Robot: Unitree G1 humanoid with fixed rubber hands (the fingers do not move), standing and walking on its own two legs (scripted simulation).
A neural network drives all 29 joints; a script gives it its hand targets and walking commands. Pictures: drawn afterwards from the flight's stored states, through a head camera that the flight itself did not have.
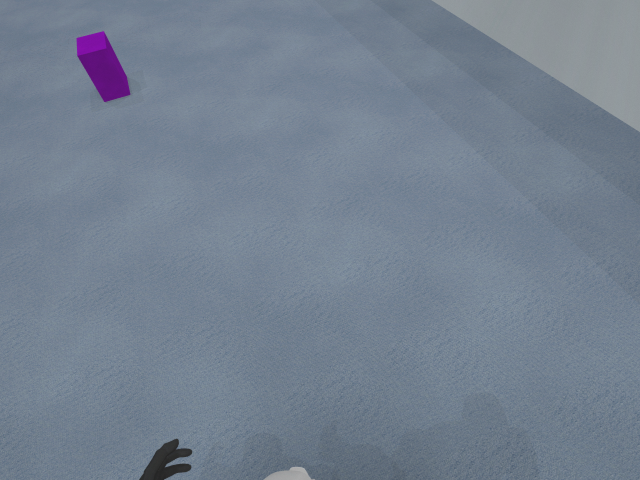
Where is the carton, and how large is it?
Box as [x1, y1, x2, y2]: [77, 31, 129, 101]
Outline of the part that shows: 102,31 77,38 77,55 103,100 106,101 129,94 126,76 104,32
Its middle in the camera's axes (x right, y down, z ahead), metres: -1.29 -1.03 +2.31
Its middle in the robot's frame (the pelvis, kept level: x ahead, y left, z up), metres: +2.36 +1.31 -0.63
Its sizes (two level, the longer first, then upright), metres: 0.243 0.158 0.287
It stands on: the floor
